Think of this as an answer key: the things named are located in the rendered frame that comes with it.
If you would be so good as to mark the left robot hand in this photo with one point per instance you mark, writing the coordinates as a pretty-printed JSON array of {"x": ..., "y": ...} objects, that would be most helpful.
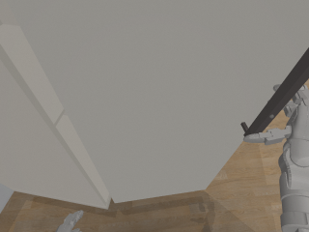
[{"x": 70, "y": 221}]

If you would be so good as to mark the right robot hand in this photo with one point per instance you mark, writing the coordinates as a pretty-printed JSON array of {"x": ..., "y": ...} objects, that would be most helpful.
[{"x": 298, "y": 112}]

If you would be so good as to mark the robot right forearm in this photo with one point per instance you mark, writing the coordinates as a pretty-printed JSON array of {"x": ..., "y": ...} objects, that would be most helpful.
[{"x": 294, "y": 185}]

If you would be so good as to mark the fridge door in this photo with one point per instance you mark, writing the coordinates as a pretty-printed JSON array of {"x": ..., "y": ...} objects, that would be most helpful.
[{"x": 157, "y": 89}]

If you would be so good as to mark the handle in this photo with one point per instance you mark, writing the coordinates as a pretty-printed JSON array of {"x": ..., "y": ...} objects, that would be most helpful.
[{"x": 292, "y": 83}]

